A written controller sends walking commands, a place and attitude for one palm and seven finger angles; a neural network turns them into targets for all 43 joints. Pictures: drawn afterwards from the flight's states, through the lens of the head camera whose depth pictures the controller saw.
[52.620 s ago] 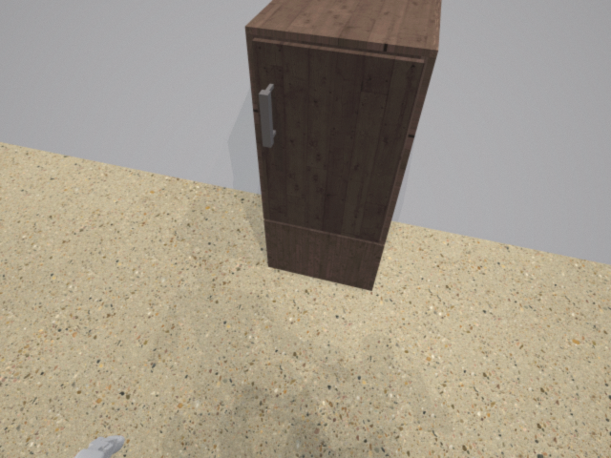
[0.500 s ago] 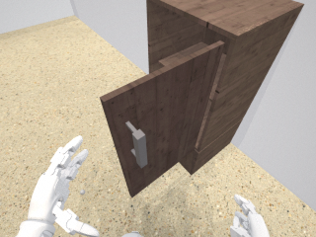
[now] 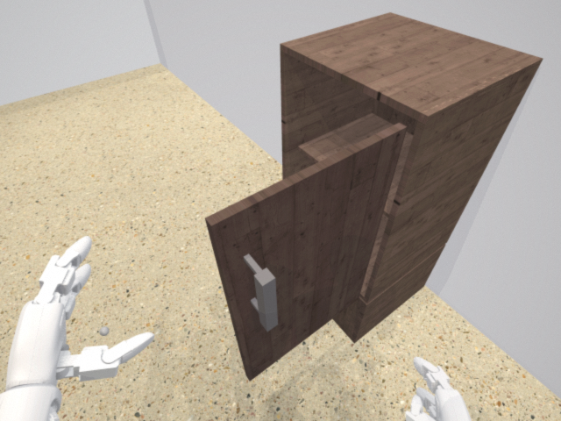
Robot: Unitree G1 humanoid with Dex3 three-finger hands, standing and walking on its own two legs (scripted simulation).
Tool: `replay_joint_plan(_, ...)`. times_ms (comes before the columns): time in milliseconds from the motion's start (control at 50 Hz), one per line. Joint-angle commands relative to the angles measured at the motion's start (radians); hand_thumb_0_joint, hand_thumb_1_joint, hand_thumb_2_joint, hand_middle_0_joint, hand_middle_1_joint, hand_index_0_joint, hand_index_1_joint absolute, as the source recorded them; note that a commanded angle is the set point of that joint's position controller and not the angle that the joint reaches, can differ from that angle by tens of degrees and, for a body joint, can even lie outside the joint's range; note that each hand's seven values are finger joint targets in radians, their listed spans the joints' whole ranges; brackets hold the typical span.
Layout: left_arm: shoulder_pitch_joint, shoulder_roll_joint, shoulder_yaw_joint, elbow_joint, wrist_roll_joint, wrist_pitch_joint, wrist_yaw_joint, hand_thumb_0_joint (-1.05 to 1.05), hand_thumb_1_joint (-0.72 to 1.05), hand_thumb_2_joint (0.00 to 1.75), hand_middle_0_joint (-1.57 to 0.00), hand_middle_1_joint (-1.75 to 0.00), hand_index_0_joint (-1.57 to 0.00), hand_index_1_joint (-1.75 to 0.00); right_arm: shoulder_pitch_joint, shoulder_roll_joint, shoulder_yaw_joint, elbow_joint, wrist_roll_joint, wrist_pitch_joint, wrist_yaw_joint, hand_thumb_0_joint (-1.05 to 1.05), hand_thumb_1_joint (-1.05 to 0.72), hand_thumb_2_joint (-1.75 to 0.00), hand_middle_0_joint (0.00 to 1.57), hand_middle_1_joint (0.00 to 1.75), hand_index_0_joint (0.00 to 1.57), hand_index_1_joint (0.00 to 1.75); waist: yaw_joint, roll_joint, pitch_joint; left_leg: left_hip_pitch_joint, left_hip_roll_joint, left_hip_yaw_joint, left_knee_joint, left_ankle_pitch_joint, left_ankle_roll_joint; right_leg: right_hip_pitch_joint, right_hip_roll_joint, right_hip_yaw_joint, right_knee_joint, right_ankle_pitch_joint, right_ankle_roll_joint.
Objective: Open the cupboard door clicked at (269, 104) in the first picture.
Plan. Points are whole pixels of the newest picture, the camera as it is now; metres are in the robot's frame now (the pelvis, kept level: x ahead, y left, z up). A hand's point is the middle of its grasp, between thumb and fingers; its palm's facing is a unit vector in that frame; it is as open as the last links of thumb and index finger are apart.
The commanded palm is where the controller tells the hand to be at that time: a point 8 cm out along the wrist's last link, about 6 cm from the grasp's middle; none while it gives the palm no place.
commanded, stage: draw the hand back to the body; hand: left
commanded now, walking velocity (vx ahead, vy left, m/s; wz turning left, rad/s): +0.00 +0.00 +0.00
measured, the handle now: (259, 293) +0.32 +0.08 -0.02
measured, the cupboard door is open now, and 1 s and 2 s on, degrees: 90 90 90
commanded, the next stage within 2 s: step back with the hand held close in 0.70 s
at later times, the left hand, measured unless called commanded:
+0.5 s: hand (64, 295) +0.19 +0.24 +0.18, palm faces +0.45 -0.80 -0.40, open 7.8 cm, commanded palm +0.14 +0.28 +0.19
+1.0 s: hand (76, 297) +0.19 +0.23 +0.17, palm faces +0.39 -0.80 -0.47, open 7.5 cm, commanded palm +0.13 +0.27 +0.19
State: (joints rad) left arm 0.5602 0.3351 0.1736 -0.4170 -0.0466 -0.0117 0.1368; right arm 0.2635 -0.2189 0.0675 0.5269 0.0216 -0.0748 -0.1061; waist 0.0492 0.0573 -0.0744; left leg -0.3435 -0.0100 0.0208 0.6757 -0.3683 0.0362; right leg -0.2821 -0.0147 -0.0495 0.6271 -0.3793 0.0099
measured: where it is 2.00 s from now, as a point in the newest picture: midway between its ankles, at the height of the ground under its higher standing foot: outside the picture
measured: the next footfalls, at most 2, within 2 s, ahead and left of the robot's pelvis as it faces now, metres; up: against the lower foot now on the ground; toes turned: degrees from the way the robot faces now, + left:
none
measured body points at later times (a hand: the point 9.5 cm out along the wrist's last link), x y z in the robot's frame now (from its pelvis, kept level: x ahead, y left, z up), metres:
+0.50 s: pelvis +0.00 -0.02 +0.02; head -0.02 -0.04 +0.47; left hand +0.16 +0.28 +0.20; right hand +0.19 -0.24 -0.07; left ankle -0.01 +0.09 -0.72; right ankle -0.03 -0.13 -0.72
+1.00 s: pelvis -0.02 -0.02 +0.02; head -0.01 -0.04 +0.47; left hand +0.17 +0.27 +0.20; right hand +0.17 -0.26 -0.07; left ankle -0.01 +0.09 -0.72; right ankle -0.03 -0.13 -0.72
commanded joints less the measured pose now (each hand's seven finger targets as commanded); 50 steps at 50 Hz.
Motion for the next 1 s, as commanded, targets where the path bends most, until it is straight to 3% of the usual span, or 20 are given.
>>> replay_joint_plan(0,-0.077,0.147,0.142,-0.215,-0.001,-0.067,0.023,0.00,0.37,0.68,-0.18,-0.30,-0.18,-0.30,-0.125,-0.110,-0.050,-0.142,-0.007,-0.075,-0.009,0.00,-0.90,-0.90,0.20,0.30,0.20,0.30,-0.003,0.006,-0.038,0.142,0.044,-0.057,-0.169,0.360,-0.021,0.044,0.008,0.001,-0.131,0.276,-0.029)
replay_joint_plan(20,-0.085,0.141,0.140,-0.227,0.000,-0.071,0.020,0.00,0.41,0.69,-0.18,-0.30,-0.18,-0.30,-0.132,-0.110,-0.052,-0.137,-0.008,-0.077,-0.006,0.00,-0.90,-0.90,0.20,0.30,0.20,0.30,-0.003,0.025,-0.036,0.161,0.046,-0.053,-0.181,0.379,-0.023,0.053,0.008,0.001,-0.141,0.284,-0.029)
replay_joint_plan(120,-0.087,0.177,0.211,-0.224,-0.010,-0.077,0.014,0.00,0.58,0.76,-0.19,-0.30,-0.19,-0.30,-0.149,-0.112,-0.061,-0.115,-0.011,-0.077,0.006,0.00,-0.90,-0.90,0.20,0.30,0.20,0.30,0.009,-0.015,-0.037,0.207,0.049,-0.038,-0.217,0.453,-0.023,0.121,0.009,0.003,-0.182,0.356,-0.027)
replay_joint_plan(300,-0.181,0.228,0.312,-0.237,-0.023,-0.103,0.011,0.00,0.90,0.90,-0.20,-0.30,-0.20,-0.30,-0.180,-0.110,-0.069,-0.085,-0.013,-0.072,0.013,0.00,-0.90,-0.90,0.20,0.30,0.20,0.30,0.016,0.048,-0.008,0.250,0.042,-0.020,-0.270,0.422,-0.023,0.175,0.011,0.013,-0.242,0.368,-0.030)
replay_joint_plan(380,-0.122,0.151,0.245,-0.149,-0.030,-0.093,-0.007,0.00,0.90,0.90,-0.20,-0.30,-0.20,-0.30,-0.181,-0.117,-0.078,-0.076,-0.013,-0.061,0.021,0.00,-0.90,-0.90,0.20,0.30,0.20,0.30,0.009,-0.021,0.035,0.256,0.045,-0.012,-0.282,0.413,-0.017,0.167,0.013,0.012,-0.264,0.378,-0.023)
replay_joint_plan(460,-0.148,0.192,0.273,-0.157,-0.029,-0.102,-0.006,0.00,0.90,0.90,-0.20,-0.30,-0.20,-0.30,-0.193,-0.122,-0.085,-0.074,-0.015,-0.050,0.018,0.00,-0.90,-0.90,0.20,0.30,0.20,0.30,0.015,-0.044,0.021,0.257,0.037,-0.005,-0.291,0.355,-0.010,0.187,0.013,0.021,-0.282,0.358,-0.024)
replay_joint_plan(560,-0.200,0.232,0.298,-0.223,-0.023,-0.121,0.003,0.00,0.90,0.90,-0.20,-0.30,-0.20,-0.30,-0.206,-0.110,-0.080,-0.065,-0.017,-0.064,0.010,0.00,-0.90,-0.90,0.20,0.30,0.20,0.30,0.018,0.040,0.003,0.277,0.026,0.000,-0.289,0.335,-0.011,0.196,0.007,0.032,-0.299,0.349,-0.027)
replay_joint_plan(620,-0.184,0.207,0.281,-0.212,-0.023,-0.124,0.004,0.00,0.90,0.90,-0.20,-0.30,-0.20,-0.30,-0.212,-0.104,-0.078,-0.060,-0.016,-0.075,0.009,0.00,-0.90,-0.90,0.20,0.30,0.20,0.30,0.017,0.044,0.038,0.278,0.026,-0.001,-0.295,0.327,-0.013,0.176,0.011,0.031,-0.310,0.332,-0.026)
replay_joint_plan(680,-0.171,0.200,0.279,-0.171,-0.028,-0.124,0.002,0.00,0.90,0.90,-0.20,-0.30,-0.20,-0.30,-0.214,-0.106,-0.082,-0.055,-0.017,-0.078,0.007,0.00,-0.90,-0.90,0.20,0.30,0.20,0.30,0.016,-0.010,0.066,0.272,0.028,0.000,-0.303,0.293,-0.010,0.162,0.012,0.034,-0.327,0.297,-0.022)
replay_joint_plan(780,-0.162,0.183,0.270,-0.131,-0.032,-0.129,-0.007,0.00,0.90,0.90,-0.20,-0.30,-0.20,-0.30,-0.214,-0.109,-0.089,-0.048,-0.016,-0.074,0.010,0.00,-0.90,-0.90,0.20,0.30,0.20,0.30,0.014,-0.035,0.078,0.277,0.029,0.008,-0.306,0.287,-0.006,0.158,0.012,0.043,-0.342,0.293,-0.017)
replay_joint_plan(800,-0.235,0.197,0.266,-0.195,-0.028,-0.140,-0.006,0.00,0.90,0.90,-0.20,-0.30,-0.20,-0.30,-0.219,-0.111,-0.089,-0.049,-0.016,-0.077,0.011,0.00,-0.90,-0.90,0.20,0.30,0.20,0.30,0.011,-0.003,0.045,0.293,0.026,0.007,-0.304,0.295,-0.004,0.169,0.010,0.049,-0.341,0.305,-0.018)
replay_joint_plan(820,-0.298,0.321,0.391,-0.217,-0.015,-0.177,0.002,0.00,0.90,0.90,-0.20,-0.30,-0.20,-0.30,-0.204,-0.130,-0.091,-0.077,-0.010,-0.058,0.013,0.00,-0.90,-0.90,0.20,0.30,0.20,0.30,-0.026,-0.051,0.107,0.230,0.040,-0.011,-0.248,0.240,0.009,0.051,-0.042,0.151,-0.397,0.354,-0.015)
replay_joint_plan(840,-0.192,0.255,0.347,-0.132,-0.014,-0.181,-0.008,0.00,0.90,0.90,-0.20,-0.30,-0.20,-0.30,-0.199,-0.119,-0.096,-0.055,-0.018,-0.042,0.013,0.00,-0.90,-0.90,0.20,0.30,0.20,0.30,-0.030,-0.111,0.080,0.233,0.036,-0.015,-0.216,0.241,0.009,0.057,-0.069,0.150,-0.395,0.400,-0.016)
replay_joint_plan(880,-0.140,0.235,0.326,-0.123,-0.009,-0.181,-0.011,0.00,0.90,0.90,-0.20,-0.30,-0.20,-0.30,-0.204,-0.118,-0.100,-0.063,-0.019,-0.022,0.017,0.00,-0.90,-0.90,0.20,0.30,0.20,0.30,-0.032,-0.099,0.054,0.228,0.037,-0.008,-0.210,0.279,0.001,0.072,-0.084,0.143,-0.366,0.496,-0.017)
replay_joint_plan(960,-0.078,0.227,0.312,-0.195,-0.009,-0.188,-0.004,0.00,0.90,0.90,-0.20,-0.30,-0.20,-0.30,-0.198,-0.134,-0.109,-0.089,-0.018,0.006,0.014,0.00,-0.90,-0.90,0.20,0.30,0.20,0.30,-0.035,0.013,-0.054,0.242,0.064,-0.008,-0.240,0.447,-0.004,0.135,-0.066,0.087,-0.278,0.569,-0.010)
replay_joint_plan(980,-0.049,0.237,0.328,-0.210,-0.011,-0.189,-0.001,0.00,0.90,0.90,-0.20,-0.30,-0.20,-0.30,-0.198,-0.129,-0.111,-0.099,-0.017,0.011,0.012,0.00,-0.90,-0.90,0.20,0.30,0.20,0.30,-0.034,0.003,-0.084,0.249,0.071,-0.010,-0.240,0.492,-0.004,0.144,-0.056,0.085,-0.258,0.588,-0.009)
